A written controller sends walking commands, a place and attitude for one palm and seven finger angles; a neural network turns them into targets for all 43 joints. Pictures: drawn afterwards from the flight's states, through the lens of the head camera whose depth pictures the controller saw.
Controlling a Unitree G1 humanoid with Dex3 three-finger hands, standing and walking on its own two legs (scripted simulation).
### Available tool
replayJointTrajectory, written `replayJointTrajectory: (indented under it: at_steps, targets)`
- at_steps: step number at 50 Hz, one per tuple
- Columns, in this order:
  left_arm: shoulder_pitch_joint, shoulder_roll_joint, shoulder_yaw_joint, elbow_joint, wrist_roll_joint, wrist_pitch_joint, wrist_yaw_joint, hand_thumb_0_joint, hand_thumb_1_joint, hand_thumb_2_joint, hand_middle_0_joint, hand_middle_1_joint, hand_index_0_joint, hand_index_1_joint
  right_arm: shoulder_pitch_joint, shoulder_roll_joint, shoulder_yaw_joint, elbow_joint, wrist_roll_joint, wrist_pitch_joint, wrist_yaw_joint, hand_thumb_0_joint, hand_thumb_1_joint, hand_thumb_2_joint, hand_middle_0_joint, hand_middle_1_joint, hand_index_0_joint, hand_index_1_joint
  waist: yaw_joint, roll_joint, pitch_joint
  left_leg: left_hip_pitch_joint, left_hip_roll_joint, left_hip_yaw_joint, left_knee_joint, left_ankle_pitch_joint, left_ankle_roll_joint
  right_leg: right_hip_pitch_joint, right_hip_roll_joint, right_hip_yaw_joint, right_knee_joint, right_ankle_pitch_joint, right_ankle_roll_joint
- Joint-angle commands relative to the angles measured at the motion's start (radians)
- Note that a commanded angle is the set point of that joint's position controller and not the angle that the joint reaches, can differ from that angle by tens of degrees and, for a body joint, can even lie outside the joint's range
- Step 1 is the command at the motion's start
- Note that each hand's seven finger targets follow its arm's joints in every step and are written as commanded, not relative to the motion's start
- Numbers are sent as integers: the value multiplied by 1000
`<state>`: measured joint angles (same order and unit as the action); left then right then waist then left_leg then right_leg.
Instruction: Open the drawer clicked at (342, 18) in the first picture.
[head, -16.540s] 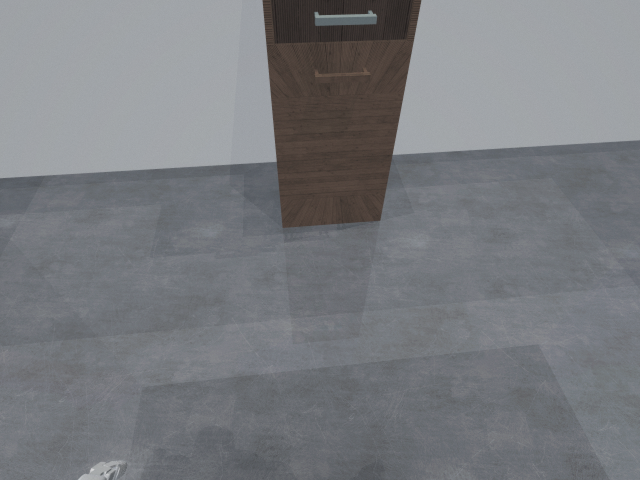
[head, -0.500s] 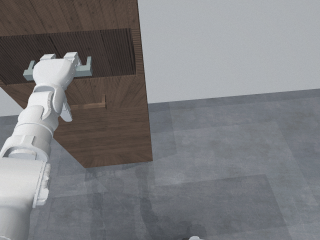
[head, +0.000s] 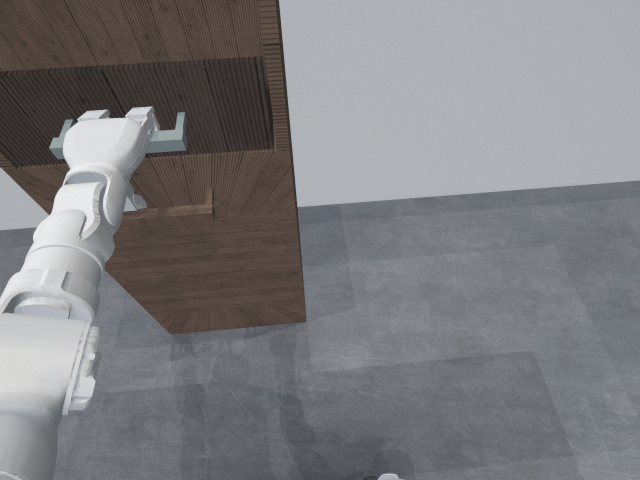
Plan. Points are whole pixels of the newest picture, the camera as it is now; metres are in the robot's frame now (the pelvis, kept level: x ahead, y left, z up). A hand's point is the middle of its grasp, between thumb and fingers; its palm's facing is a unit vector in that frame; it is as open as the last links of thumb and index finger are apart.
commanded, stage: close the thumb around the handle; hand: left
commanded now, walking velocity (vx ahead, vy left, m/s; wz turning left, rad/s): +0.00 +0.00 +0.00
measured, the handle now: (123, 133) +0.55 +0.25 +0.10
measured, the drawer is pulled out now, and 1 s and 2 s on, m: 0.00 0.02 0.06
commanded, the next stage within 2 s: pull the drawer open in 0.34 s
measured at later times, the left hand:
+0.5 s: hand (127, 174) +0.49 +0.25 +0.08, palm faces -0.03 -0.01 -1.00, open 5.4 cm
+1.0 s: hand (123, 186) +0.47 +0.25 +0.07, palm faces -0.01 -0.02 -1.00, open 5.4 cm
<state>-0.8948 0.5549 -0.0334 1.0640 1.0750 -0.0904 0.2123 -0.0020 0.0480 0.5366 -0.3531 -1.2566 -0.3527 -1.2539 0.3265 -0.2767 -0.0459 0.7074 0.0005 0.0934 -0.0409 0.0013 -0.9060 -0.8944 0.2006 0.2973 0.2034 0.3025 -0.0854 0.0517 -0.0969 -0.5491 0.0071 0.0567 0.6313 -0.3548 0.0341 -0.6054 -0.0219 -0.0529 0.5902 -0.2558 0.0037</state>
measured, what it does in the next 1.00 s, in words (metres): stands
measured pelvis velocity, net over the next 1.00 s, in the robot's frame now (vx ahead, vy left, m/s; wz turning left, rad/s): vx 0.03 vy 0.01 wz -0.01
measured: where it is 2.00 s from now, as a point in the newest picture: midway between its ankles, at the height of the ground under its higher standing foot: outside the picture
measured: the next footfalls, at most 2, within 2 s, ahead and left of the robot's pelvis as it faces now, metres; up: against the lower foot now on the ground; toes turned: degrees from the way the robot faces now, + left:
none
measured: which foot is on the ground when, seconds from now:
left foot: down 0.00-1.00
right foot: down 0.00-1.00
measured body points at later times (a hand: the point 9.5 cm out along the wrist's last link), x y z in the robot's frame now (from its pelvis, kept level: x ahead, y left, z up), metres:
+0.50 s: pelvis +0.01 +0.00 +0.00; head +0.09 -0.01 +0.44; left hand +0.49 +0.24 +0.13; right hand +0.02 -0.27 -0.13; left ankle -0.04 +0.09 -0.72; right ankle +0.01 -0.13 -0.72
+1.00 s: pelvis +0.03 +0.01 +0.00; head +0.10 +0.00 +0.45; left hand +0.47 +0.24 +0.13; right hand +0.11 -0.26 -0.13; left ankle -0.04 +0.10 -0.72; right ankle +0.01 -0.13 -0.72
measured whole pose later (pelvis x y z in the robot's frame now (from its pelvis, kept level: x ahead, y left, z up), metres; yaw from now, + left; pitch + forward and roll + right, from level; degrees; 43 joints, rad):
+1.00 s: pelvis +0.03 +0.01 +0.00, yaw -1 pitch +14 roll -1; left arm -0.66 0.50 -0.06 0.74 1.02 -0.01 0.17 -0.01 0.77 0.82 -0.34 -1.35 -0.37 -1.34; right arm 0.26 -0.28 -0.04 0.68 0.01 0.12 -0.02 0.00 -0.91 -0.89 0.20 0.30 0.20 0.30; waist -0.03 0.06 -0.10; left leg -0.45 0.00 0.06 0.58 -0.38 0.04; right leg -0.51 -0.02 -0.04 0.55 -0.28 0.02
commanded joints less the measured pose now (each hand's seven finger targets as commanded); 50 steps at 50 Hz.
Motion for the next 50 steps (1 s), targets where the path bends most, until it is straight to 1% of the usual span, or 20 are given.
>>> replayJointTrajectory:
  at_steps: [1, 4, 7, 8, 10, 11, 15, 18, 21, 23, 25, 28, 32, 38, 41, 42, 44, 46, 48, 50]
  targets:
    - [-475, 256, 59, -176, -6, 8, 32, 0, 564, 756, -376, -1314, -376, -1314, 129, -151, -51, -61, 2, -16, -10, 0, -900, -900, 200, 300, 200, 300, -28, -8, -406, 182, -16, -40, -38, 451, 2, 235, 50, 25, -16, 309, -29]
    - [-467, 311, 99, -191, -5, -2, 26, 0, 732, 828, -388, -1332, -388, -1332, 133, -155, -52, -62, -1, -16, -13, 0, -900, -900, 200, 300, 200, 300, -13, 11, -448, 184, -16, -38, -32, 487, 2, 263, 48, 32, -6, 343, -29]
    - [-422, 300, 99, -184, -7, -4, 18, 0, 900, 900, -400, -1350, -400, -1350, 132, -153, -51, -69, 0, -10, -9, 0, -900, -900, 200, 300, 200, 300, -5, 5, -433, 174, -15, -35, -29, 513, 1, 270, 51, 27, -3, 360, -29]
    - [-435, 296, 98, -199, -9, -9, 17, 0, 900, 900, -400, -1350, -400, -1350, 133, -154, -53, -67, -1, -10, -9, 0, -900, -900, 200, 300, 200, 300, -11, -12, -441, 179, -13, -37, -25, 532, 2, 274, 51, 29, -5, 376, -29]
    - [-406, 326, 122, -211, -11, -14, 17, 0, 900, 900, -400, -1350, -400, -1350, 131, -156, -53, -69, 0, -8, -9, 0, -900, -900, 200, 300, 200, 300, 4, 1, -447, 171, -14, -32, -30, 525, 2, 290, 50, 32, -2, 379, -28]
    - [-390, 303, 107, -206, -13, -12, 17, 0, 900, 900, -400, -1350, -400, -1350, 130, -153, -53, -72, 0, -7, -7, 0, -900, -900, 200, 300, 200, 300, 4, 6, -436, 173, -15, -31, -33, 519, 2, 282, 50, 28, -6, 367, -28]
    - [-398, 317, 109, -178, -11, -5, 21, 0, 900, 900, -400, -1350, -400, -1350, 128, -158, -52, -64, 5, -5, -10, 0, -900, -900, 200, 300, 200, 300, -7, -19, -390, 143, -15, -28, -41, 459, 5, 267, 51, 27, -14, 337, -28]
    - [-418, 345, 136, -224, -13, -12, 25, 0, 900, 900, -400, -1350, -400, -1350, 132, -158, -54, -63, -2, -5, -10, 0, -900, -900, 200, 300, 200, 300, 5, 10, -454, 178, -15, -31, -32, 525, 4, 292, 50, 32, -5, 374, -31]
    - [-387, 323, 126, -221, -18, -9, 23, 0, 900, 900, -400, -1350, -400, -1350, 128, -155, -55, -65, 0, -4, -7, 0, -900, -900, 200, 300, 200, 300, 7, 14, -433, 186, -10, -31, -34, 540, 0, 278, 51, 26, -6, 368, -28]
    - [-361, 347, 148, -228, -18, -10, 21, 0, 900, 900, -400, -1350, -400, -1350, 122, -158, -53, -71, 0, 0, -7, 0, -900, -900, 200, 300, 200, 300, 18, -5, -449, 179, -10, -33, -33, 565, 0, 302, 52, 28, -2, 387, -29]
    - [-316, 288, 116, -263, -25, -13, 20, 0, 900, 900, -400, -1350, -400, -1350, 114, -150, -58, -84, 1, -3, -1, 0, -900, -900, 200, 300, 200, 300, 29, 34, -450, 213, -4, -33, -36, 595, -4, 285, 52, 23, -4, 377, -30]
    - [-254, 298, 137, -266, -35, -7, 13, 0, 900, 900, -400, -1350, -400, -1350, 102, -156, -57, -92, 3, 2, 2, 0, -900, -900, 200, 300, 200, 300, 36, -28, -436, 194, -2, -33, -43, 592, 0, 312, 53, 24, -11, 386, -29]
    - [-172, 273, 123, -340, -37, 7, 7, 0, 900, 900, -400, -1350, -400, -1350, 80, -152, -58, -114, 8, 3, 6, 0, -900, -900, 200, 300, 200, 300, 60, 18, -441, 226, 3, -31, -51, 651, -3, 321, 52, 22, -9, 406, -30]
    - [6, 267, 152, -502, -66, 56, -6, 0, 900, 900, -400, -1350, -400, -1350, 39, -155, -61, -141, 12, 6, 24, 0, -900, -900, 200, 300, 200, 300, 92, 16, -467, 273, 14, -39, -48, 810, -7, 371, 50, 24, -9, 483, -31]
    - [34, 218, 113, -565, -78, 87, -17, 0, 900, 900, -400, -1350, -400, -1350, 18, -154, -59, -144, 16, 4, 32, 0, -900, -900, 200, 300, 200, 300, 84, 10, -417, 303, 21, -50, -53, 823, -14, 343, 51, 12, -17, 462, -26]
    - [76, 244, 142, -580, -79, 97, -19, 0, 900, 900, -400, -1350, -400, -1350, 12, -154, -59, -146, 18, 4, 32, 0, -900, -900, 200, 300, 200, 300, 97, 11, -425, 310, 19, -50, -53, 834, -15, 354, 52, 15, -17, 462, -27]
    - [90, 218, 117, -601, -83, 113, -28, 0, 900, 900, -400, -1350, -400, -1350, -4, -152, -55, -146, 20, 7, 32, 0, -900, -900, 200, 300, 200, 300, 89, 1, -401, 306, 16, -48, -57, 827, -14, 358, 50, 14, -22, 473, -26]
    - [-214, 232, 75, -513, -61, 115, -19, 0, 900, 900, -400, -1350, -400, -1350, 15, -160, -47, -96, 20, 9, 15, 0, -900, -900, 200, 300, 200, 300, 14, -3, -316, 288, 12, -56, -57, 716, -19, 266, 55, 5, -31, 404, -27]
    - [-238, 280, 113, -458, -38, 109, -13, 0, 900, 900, -400, -1350, -400, -1350, 36, -160, -52, -82, 12, 7, 5, 0, -900, -900, 200, 300, 200, 300, 32, -1, -382, 306, 6, -48, -47, 744, -18, 291, 55, 10, -25, 421, -33]
    - [-287, 239, 78, -436, -31, 93, -16, 0, 900, 900, -400, -1350, -400, -1350, 48, -145, -52, -74, 6, 6, 2, 0, -900, -900, 200, 300, 200, 300, 27, 36, -433, 336, 1, -49, -28, 802, -22, 290, 51, 11, -8, 459, -31]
